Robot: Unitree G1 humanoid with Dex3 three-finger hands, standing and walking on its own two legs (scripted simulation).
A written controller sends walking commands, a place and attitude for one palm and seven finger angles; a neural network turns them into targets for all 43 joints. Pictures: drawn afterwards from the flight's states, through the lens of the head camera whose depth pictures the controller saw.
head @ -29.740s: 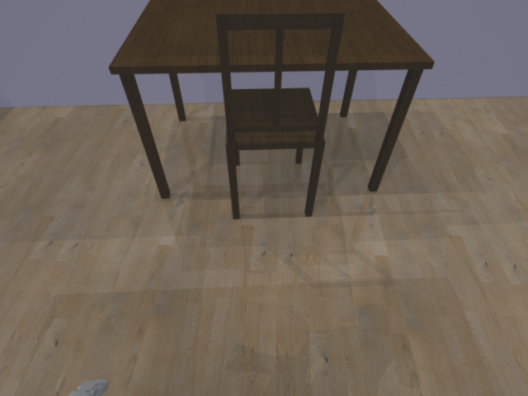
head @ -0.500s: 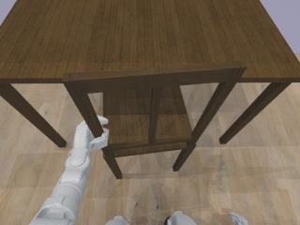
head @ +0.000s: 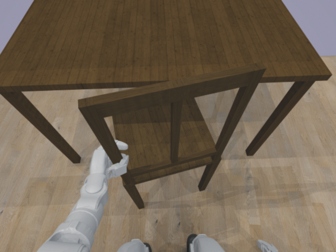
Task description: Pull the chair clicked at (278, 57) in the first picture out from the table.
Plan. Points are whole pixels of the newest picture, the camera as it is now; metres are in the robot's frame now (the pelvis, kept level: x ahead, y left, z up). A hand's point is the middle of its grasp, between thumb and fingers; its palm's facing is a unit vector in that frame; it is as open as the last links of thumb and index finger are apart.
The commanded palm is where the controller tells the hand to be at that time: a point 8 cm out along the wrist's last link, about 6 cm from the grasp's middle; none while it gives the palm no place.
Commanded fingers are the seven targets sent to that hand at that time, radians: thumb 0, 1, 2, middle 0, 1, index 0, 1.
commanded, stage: step backward, pulling the chair out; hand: left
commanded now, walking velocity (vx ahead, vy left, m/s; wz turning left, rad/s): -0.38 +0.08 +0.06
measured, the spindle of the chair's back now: (174, 137) +0.41 -0.01 -0.04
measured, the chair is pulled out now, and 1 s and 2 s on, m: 0.10 0.14 0.35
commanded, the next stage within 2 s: none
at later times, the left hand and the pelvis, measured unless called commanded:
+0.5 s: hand (120, 177) +0.30 +0.13 -0.07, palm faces +0.03 -0.98 -0.21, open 5.9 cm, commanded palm +0.29 +0.18 -0.06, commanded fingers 0.00 0.90 0.90 -0.50 -1.45 -0.50 -1.45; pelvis -0.04 +0.00 -0.01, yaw +0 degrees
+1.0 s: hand (121, 183) +0.29 +0.13 -0.06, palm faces +0.03 -0.98 -0.18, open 5.8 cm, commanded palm +0.26 +0.18 -0.06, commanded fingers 0.00 0.90 0.90 -0.50 -1.45 -0.50 -1.45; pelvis -0.07 +0.00 +0.00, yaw +2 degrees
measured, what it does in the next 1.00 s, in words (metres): steps on the spot: left foot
